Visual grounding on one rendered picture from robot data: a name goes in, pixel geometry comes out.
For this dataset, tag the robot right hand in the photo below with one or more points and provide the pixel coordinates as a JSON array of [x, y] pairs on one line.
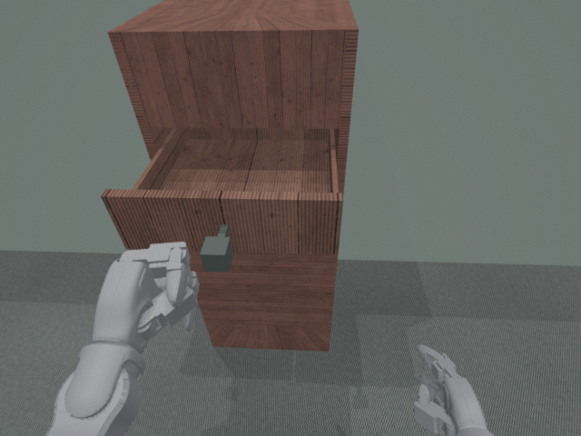
[[455, 405]]

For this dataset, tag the handle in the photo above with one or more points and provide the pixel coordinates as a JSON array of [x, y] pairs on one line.
[[216, 253]]

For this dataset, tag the left robot forearm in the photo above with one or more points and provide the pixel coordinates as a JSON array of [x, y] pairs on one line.
[[103, 396]]

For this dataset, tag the drawer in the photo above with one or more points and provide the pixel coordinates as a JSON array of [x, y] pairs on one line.
[[276, 188]]

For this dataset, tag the cabinet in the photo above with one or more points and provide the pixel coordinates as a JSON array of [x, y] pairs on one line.
[[249, 64]]

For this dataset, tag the robot left hand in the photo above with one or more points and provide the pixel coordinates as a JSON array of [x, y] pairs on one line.
[[128, 290]]

